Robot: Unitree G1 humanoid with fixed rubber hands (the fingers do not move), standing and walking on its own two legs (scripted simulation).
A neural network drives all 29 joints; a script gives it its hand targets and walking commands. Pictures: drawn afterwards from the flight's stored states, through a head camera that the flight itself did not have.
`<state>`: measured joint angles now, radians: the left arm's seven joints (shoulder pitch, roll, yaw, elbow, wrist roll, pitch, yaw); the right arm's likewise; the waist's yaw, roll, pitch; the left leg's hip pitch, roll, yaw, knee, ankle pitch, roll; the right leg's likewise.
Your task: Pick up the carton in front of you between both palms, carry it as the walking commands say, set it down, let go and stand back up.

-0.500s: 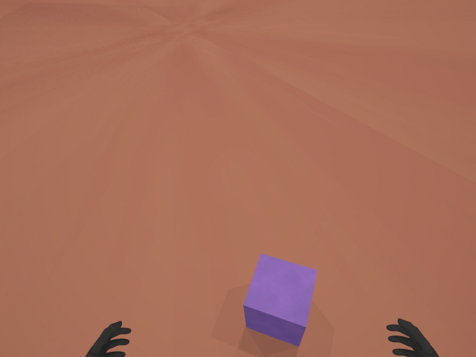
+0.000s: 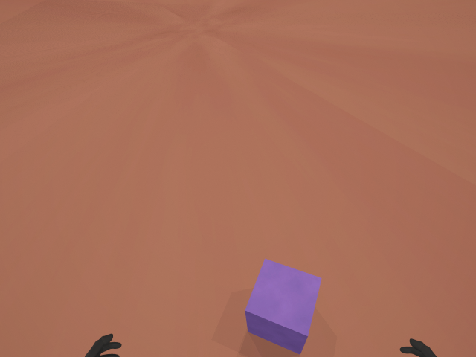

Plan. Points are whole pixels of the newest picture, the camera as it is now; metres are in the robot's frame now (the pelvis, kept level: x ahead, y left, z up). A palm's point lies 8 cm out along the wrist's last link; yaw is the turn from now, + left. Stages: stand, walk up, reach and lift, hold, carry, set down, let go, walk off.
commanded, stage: stand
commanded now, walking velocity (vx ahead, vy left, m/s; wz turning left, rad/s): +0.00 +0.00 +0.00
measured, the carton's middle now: (282, 306) +0.44 -0.08 -0.65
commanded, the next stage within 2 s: none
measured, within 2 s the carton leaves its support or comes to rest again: neither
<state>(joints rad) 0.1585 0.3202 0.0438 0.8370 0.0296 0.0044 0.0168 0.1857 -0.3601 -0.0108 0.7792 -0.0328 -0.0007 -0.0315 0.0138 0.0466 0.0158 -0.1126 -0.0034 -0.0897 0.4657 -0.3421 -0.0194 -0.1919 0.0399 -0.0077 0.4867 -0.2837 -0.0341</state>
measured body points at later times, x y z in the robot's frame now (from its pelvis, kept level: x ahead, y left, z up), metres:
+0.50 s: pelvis -0.02 +0.00 +0.01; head -0.02 -0.01 +0.46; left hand +0.09 +0.31 -0.10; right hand +0.09 -0.30 -0.11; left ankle -0.06 +0.14 -0.74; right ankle -0.02 -0.10 -0.74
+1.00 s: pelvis -0.03 +0.00 +0.01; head -0.03 -0.01 +0.46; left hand +0.07 +0.32 -0.10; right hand +0.07 -0.31 -0.12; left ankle -0.06 +0.14 -0.74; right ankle -0.02 -0.10 -0.74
